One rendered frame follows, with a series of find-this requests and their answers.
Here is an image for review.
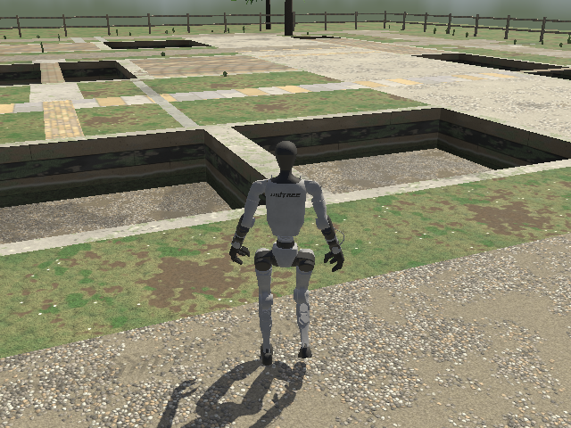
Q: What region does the right robot hand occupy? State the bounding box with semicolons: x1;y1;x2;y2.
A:
324;250;344;272

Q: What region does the robot left thigh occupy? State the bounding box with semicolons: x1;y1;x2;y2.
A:
254;248;273;309

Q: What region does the robot left upper arm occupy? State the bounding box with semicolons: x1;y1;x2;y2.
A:
241;179;268;228

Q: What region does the left robot forearm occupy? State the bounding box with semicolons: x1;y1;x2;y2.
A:
231;214;250;249

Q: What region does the left robot hand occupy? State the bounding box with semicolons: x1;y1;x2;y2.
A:
229;246;250;265

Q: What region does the robot right shin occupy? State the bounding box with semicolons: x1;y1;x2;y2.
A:
296;289;310;348

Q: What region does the right robot forearm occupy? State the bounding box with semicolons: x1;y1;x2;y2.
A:
321;215;342;254

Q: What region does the robot right upper arm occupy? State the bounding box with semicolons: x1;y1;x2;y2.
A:
304;179;330;230

